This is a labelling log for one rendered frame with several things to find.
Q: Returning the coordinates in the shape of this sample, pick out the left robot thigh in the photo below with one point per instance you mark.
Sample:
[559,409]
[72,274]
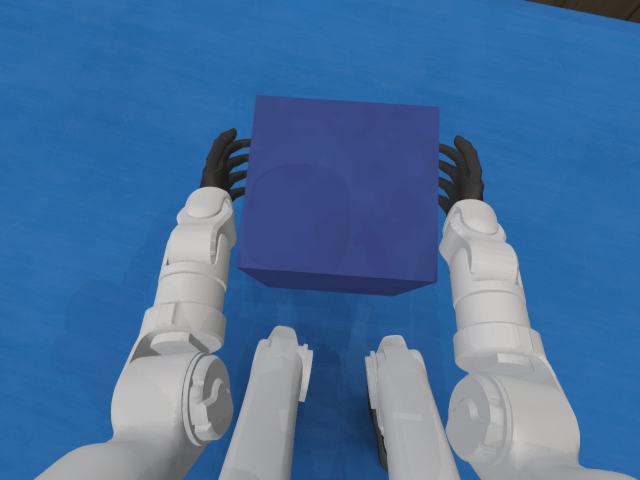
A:
[261,447]

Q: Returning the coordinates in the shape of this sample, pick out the right robot forearm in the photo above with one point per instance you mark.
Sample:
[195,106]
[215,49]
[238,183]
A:
[493,327]

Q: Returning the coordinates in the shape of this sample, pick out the carton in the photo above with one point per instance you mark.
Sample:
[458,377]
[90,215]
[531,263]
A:
[341,196]

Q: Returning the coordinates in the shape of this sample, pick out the right robot thigh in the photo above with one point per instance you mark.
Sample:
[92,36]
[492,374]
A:
[416,444]

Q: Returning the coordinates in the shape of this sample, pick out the left robot hand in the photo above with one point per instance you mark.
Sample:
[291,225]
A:
[216,173]

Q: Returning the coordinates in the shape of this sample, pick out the right robot upper arm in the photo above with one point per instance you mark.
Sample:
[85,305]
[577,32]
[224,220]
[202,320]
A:
[509,428]

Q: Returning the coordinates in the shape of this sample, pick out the robot thigh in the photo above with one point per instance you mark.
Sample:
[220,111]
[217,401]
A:
[261,447]
[416,444]

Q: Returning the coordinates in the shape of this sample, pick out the left robot upper arm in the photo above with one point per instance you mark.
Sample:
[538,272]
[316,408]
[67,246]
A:
[166,409]

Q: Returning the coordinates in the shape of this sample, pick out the left robot forearm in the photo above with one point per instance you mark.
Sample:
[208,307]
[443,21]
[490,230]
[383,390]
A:
[187,311]

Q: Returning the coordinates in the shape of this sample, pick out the right robot hand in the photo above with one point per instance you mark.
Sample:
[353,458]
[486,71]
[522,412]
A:
[466,176]

